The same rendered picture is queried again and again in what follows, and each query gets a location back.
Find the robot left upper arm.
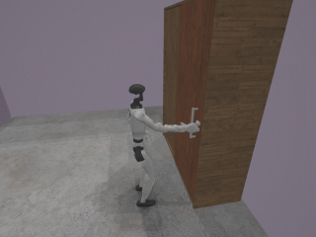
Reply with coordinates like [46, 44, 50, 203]
[126, 101, 133, 123]

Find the right robot hand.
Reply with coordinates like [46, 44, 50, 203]
[181, 120, 200, 133]

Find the handle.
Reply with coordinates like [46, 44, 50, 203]
[190, 108, 198, 138]

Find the robot right upper arm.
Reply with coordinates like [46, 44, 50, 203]
[133, 110, 163, 132]

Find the robot right forearm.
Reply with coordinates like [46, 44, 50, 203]
[155, 124, 187, 133]

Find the robot left thigh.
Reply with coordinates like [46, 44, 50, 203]
[141, 137, 152, 169]

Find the left robot foot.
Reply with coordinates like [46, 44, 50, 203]
[135, 185, 153, 191]

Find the left robot hand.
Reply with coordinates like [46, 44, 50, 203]
[143, 130, 153, 142]

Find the wardrobe door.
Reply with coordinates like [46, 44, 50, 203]
[174, 0, 216, 203]
[165, 6, 181, 153]

